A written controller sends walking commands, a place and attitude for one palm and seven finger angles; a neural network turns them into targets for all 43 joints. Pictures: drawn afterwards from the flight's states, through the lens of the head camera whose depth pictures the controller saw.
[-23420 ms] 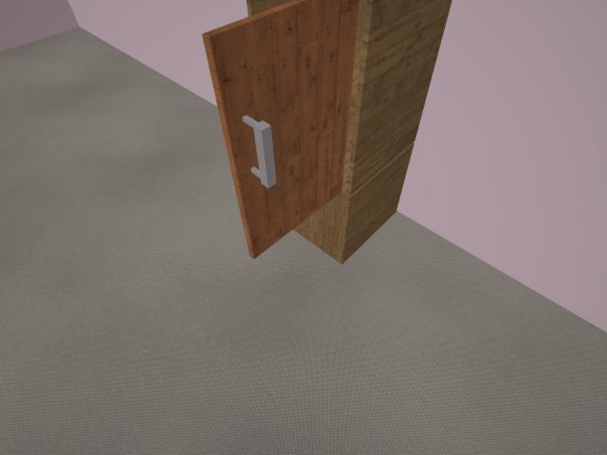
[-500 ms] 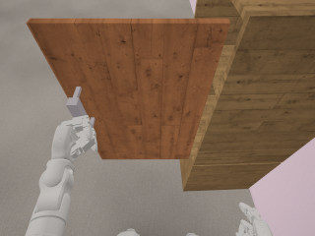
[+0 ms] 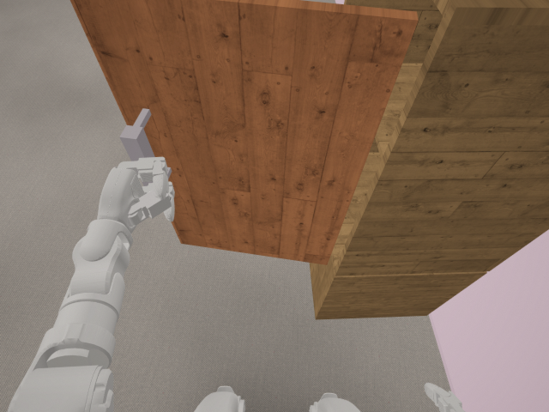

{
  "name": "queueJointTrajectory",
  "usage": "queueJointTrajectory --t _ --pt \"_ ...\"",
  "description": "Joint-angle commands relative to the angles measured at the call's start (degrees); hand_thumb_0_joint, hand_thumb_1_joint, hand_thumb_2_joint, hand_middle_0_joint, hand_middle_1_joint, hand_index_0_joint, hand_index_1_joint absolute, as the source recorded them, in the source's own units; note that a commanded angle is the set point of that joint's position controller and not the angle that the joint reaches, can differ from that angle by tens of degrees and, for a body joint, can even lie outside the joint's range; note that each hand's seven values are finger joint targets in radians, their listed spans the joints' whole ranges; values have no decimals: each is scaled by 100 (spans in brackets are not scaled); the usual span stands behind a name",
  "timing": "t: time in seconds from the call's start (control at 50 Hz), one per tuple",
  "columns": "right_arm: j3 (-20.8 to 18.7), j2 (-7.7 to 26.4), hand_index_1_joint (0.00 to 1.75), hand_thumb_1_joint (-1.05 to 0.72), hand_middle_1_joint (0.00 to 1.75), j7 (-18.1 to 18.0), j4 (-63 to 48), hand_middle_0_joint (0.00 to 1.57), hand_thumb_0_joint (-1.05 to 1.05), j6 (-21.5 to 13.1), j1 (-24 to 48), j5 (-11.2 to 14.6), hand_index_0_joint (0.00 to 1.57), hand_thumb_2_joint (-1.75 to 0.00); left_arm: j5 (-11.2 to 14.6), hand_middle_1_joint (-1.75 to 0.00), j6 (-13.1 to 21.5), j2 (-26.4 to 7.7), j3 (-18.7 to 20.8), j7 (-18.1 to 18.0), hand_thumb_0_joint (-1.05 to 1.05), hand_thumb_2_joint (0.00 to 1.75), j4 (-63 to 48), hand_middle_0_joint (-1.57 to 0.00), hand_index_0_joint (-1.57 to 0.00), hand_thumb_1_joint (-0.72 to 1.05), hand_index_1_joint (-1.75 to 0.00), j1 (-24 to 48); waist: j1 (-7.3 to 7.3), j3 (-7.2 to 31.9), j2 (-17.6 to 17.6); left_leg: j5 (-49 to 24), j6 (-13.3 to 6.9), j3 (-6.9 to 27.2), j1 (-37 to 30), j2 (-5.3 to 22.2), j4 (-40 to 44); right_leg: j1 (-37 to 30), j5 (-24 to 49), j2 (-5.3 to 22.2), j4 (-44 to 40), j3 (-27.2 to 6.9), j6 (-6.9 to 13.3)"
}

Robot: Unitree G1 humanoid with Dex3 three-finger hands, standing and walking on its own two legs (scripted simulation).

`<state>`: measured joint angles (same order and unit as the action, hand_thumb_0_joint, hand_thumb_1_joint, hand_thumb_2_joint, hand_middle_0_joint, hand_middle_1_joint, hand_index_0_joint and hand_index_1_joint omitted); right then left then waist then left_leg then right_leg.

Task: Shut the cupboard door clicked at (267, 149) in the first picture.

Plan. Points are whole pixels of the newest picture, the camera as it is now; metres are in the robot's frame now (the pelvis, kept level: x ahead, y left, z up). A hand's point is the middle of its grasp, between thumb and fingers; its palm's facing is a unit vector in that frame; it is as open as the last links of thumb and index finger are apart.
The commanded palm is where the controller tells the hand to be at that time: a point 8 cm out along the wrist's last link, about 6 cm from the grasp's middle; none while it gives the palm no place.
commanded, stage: push the door shut along its arc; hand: left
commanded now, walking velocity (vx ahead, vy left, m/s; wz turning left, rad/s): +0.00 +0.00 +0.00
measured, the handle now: (152, 156) +0.48 +0.20 +0.07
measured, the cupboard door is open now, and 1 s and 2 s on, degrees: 79 65 52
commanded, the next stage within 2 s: pull the fist back off the door in 1.32 s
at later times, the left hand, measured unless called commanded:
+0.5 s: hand (198, 164) +0.47 +0.13 +0.06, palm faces -0.26 -0.97 -0.03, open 3.1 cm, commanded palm +0.47 +0.17 +0.07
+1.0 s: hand (220, 146) +0.50 +0.10 +0.07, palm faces -0.38 -0.93 -0.04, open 3.1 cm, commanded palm +0.52 +0.13 +0.07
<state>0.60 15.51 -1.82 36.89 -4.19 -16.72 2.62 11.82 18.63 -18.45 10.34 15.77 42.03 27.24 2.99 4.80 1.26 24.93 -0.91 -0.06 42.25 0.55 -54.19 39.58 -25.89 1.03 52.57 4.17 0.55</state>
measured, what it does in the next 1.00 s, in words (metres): stands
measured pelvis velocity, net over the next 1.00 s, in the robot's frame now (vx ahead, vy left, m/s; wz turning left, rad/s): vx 0.00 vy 0.00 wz -0.03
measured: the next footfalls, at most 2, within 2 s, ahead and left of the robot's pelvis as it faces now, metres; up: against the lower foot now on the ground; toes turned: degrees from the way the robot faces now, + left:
none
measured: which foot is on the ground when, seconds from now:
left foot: down 0.00-1.00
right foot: down 0.00-1.00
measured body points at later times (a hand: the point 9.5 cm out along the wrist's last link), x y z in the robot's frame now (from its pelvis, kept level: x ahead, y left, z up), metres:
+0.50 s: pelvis +0.00 +0.01 -0.01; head +0.10 +0.01 +0.43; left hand +0.48 +0.18 +0.07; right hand +0.03 -0.26 -0.13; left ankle +0.01 +0.11 -0.69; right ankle +0.00 -0.12 -0.69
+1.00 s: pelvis +0.00 +0.00 -0.02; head +0.12 +0.00 +0.41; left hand +0.52 +0.15 +0.08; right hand -0.01 -0.27 -0.13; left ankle +0.01 +0.11 -0.69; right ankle +0.00 -0.12 -0.69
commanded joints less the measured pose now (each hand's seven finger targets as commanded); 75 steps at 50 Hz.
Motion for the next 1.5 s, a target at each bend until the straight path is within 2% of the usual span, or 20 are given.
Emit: queueJointTrajectory --t 0.0,0.12,0.4,0.46,0.54,0.58,0.7,0.84,0.9,0.96,1.0,1.04,1.06,1.16,1.24,1.36,1.4,1.42,1.44,1.48 --pt "-296 844 30 -90 30 -82 -554 20 0 -126 -260 18 20 -90 -18 -150 421 -842 28 209 0 90 -852 -130 -130 90 -150 2876 412 2091 158 -1529 -46 269 -1642 -22 659 -252 1502 -122 -704 -227 116" --pt "-295 872 30 -90 30 -53 -450 20 0 -34 -402 2 20 -90 -32 -150 506 -749 -111 360 0 90 -264 -130 -130 90 -150 3641 559 2012 324 -1441 -38 354 -1707 9 599 219 1270 -156 -654 -176 134" --pt "-299 973 30 -90 30 -15 -363 20 0 150 -855 -83 20 -90 -180 -150 557 -1539 517 540 0 90 572 -130 -130 90 -150 4571 674 2493 236 -1778 -81 378 -1529 37 370 304 1558 -207 -454 -213 120" --pt "-294 949 30 -90 30 2 -350 20 0 158 -913 -94 20 -90 -267 -150 580 -1316 245 610 0 90 639 -130 -130 90 -150 4936 791 2455 456 -1826 -102 390 -1563 30 277 540 1539 -228 -385 -209 138" --pt "-298 988 30 -90 30 6 -316 20 0 193 -1033 -111 20 -90 -275 -150 497 -1528 408 670 0 90 802 -130 -130 90 -150 5184 849 2599 392 -1844 -97 419 -1499 53 207 594 1553 -239 -344 -208 130" --pt "-288 978 30 -90 30 19 -327 20 0 195 -1081 -140 20 -90 -275 -150 461 -1513 411 685 0 90 794 -130 -130 90 -150 5236 815 2804 588 -2121 -92 438 -1648 44 148 592 1711 -250 -279 -191 143" --pt "-305 1006 30 -90 30 63 -450 20 0 304 -1244 -168 20 -90 -411 -150 294 -2020 864 715 0 90 1090 -130 -130 90 -150 4855 708 2875 298 -2243 -136 293 -1191 22 73 177 2111 -270 -253 -279 105" --pt "-329 999 30 -90 30 37 -357 20 0 318 -1293 -159 20 -90 -352 -150 247 -1672 437 915 0 90 961 -130 -130 90 -150 5634 1003 2793 302 -2044 -178 293 -1235 18 -34 443 2002 -304 -302 -279 82" --pt "-310 1036 30 -90 30 -14 -237 20 0 293 -1338 -160 20 -90 -352 -150 206 -1841 470 993 0 90 1094 -130 -130 90 -150 6021 1096 2762 376 -1962 -193 322 -1202 19 -116 590 1901 -318 -295 -283 96" --pt "-298 1000 30 -90 30 -33 -177 20 0 206 -1310 -166 20 -90 -289 -150 186 -1383 82 1095 0 90 1069 -130 -130 90 -150 6368 1185 2872 713 -2123 -201 355 -1457 -6 -212 924 1873 -329 -230 -242 129" --pt "-284 1055 30 -90 30 -54 -84 20 0 190 -1346 -184 20 -90 -314 -150 101 -1621 211 1106 0 90 1320 -130 -130 90 -150 6511 1244 2722 527 -1960 -189 401 -1327 27 -243 1027 1698 -341 -248 -231 124" --pt "-272 1049 30 -90 30 -71 -33 20 0 138 -1337 -188 20 -90 -340 -150 62 -1427 2 1133 0 90 1388 -130 -130 90 -150 6808 1359 2671 500 -1763 -212 395 -1144 26 -303 1158 1535 -335 -227 -238 117" --pt "-264 1043 30 -90 30 -82 -12 20 0 94 -1329 -195 20 -90 -298 -150 81 -1341 -35 1155 0 90 1349 -130 -130 90 -150 6998 1348 2798 787 -1927 -209 419 -1310 2 -360 1304 1562 -338 -141 -204 150" --pt "-269 1068 30 -90 30 -84 51 20 0 -6 -1369 -247 20 -90 -322 -150 12 -1370 -27 1206 0 90 1328 -130 -130 90 -150 7294 1369 3171 947 -2180 -200 493 -1491 21 -496 1497 1577 -358 6 -154 183" --pt "-262 1105 30 -90 30 -78 87 20 0 -48 -1389 -278 20 -90 -413 -150 -142 -1475 -5 1180 0 90 1540 -130 -130 90 -150 7492 1457 3068 730 -1829 -213 481 -1158 38 -579 1573 1339 -376 -5 -166 165" --pt "-243 1119 30 -90 30 -104 198 20 0 -159 -1494 -303 20 -90 -450 -150 -202 -1358 -128 1202 0 90 1557 -130 -130 90 -150 8064 1569 3262 1068 -1960 -221 545 -1333 47 -699 1956 1247 -418 152 -86 198" --pt "-249 1136 30 -90 30 -89 221 20 0 -160 -1520 -324 20 -90 -502 -150 -292 -1348 -145 1215 0 90 1737 -130 -130 90 -150 8042 1608 3256 908 -1941 -209 579 -1324 63 -720 2017 1217 -433 142 -69 187" --pt "-198 961 30 -90 30 -23 77 20 0 -199 -1757 -325 20 -90 -62 -150 -401 -1703 1208 24 0 90 1867 -130 -130 90 -150 7955 1252 3337 988 -1597 -111 602 -753 133 -616 1702 1120 -343 78 -160 126" --pt "-182 950 30 -90 30 97 51 20 0 -203 -1794 -372 20 -90 -284 -150 -466 -1389 920 -564 0 90 2093 -130 -130 90 -150 7604 1293 3304 940 -1525 -60 648 -664 143 -492 1668 1059 -336 126 -121 86" --pt "-252 917 30 -90 30 299 -14 20 0 -164 -1930 -535 20 -90 -444 -150 -337 -1065 1062 -1507 0 90 1956 -130 -130 90 -150 7368 1248 3330 691 -1677 -36 654 -670 140 -431 1566 1162 -334 133 -59 23"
